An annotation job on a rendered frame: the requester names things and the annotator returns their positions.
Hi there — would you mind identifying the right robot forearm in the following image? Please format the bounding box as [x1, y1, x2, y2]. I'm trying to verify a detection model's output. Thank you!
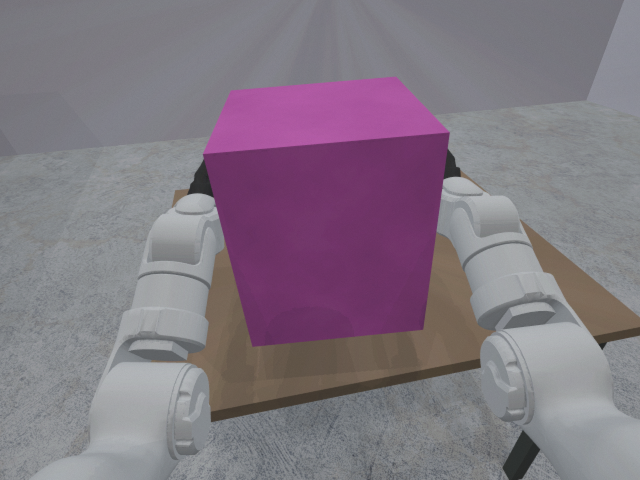
[436, 177, 614, 396]

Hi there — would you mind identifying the table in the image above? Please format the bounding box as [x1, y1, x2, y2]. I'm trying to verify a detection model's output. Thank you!
[151, 170, 640, 480]

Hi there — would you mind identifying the left robot hand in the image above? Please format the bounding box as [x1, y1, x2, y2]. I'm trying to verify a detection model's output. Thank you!
[187, 160, 214, 197]

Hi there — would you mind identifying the robot right upper arm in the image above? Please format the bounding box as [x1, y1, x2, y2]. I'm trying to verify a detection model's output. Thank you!
[480, 322, 640, 480]

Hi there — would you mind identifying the carton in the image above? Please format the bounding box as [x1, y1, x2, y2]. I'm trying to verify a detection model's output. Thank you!
[203, 77, 450, 347]

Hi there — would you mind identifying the left robot forearm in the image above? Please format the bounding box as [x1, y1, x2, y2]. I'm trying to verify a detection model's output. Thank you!
[88, 193, 224, 444]

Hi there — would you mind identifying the robot left upper arm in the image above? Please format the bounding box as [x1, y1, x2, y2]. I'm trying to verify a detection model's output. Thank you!
[29, 362, 211, 480]

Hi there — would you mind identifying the right robot hand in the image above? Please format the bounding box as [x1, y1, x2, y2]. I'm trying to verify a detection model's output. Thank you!
[443, 150, 461, 180]

